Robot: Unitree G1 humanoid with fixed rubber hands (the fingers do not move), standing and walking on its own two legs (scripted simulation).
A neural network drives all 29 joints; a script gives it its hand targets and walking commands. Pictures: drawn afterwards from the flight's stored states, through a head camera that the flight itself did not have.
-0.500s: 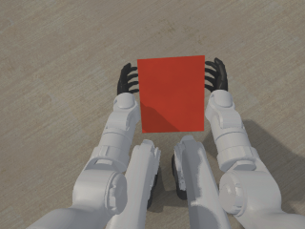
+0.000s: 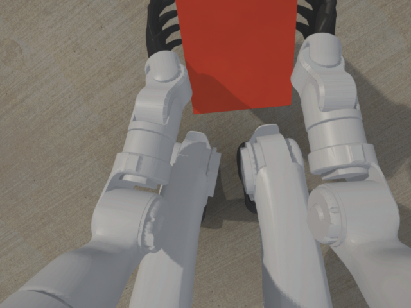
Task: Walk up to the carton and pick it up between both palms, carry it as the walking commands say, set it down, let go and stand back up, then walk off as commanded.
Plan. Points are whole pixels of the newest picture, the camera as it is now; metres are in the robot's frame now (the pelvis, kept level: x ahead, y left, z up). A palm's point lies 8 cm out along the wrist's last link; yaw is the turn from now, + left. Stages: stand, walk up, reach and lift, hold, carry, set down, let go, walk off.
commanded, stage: set down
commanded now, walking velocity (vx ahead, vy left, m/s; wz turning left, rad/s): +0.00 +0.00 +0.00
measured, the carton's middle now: (234, 38) +0.52 -0.03 -0.22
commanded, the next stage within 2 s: none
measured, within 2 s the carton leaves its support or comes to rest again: rests again in 1.90 s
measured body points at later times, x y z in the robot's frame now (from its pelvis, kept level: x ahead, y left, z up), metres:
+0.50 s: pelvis +0.00 -0.01 -0.05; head +0.34 -0.03 +0.23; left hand +0.53 +0.08 -0.19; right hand +0.54 -0.17 -0.19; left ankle +0.13 +0.08 -0.39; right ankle +0.17 -0.09 -0.39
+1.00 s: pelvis +0.02 -0.01 -0.07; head +0.36 -0.01 +0.22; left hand +0.55 +0.08 -0.22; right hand +0.56 -0.17 -0.21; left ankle +0.13 +0.08 -0.39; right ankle +0.17 -0.09 -0.39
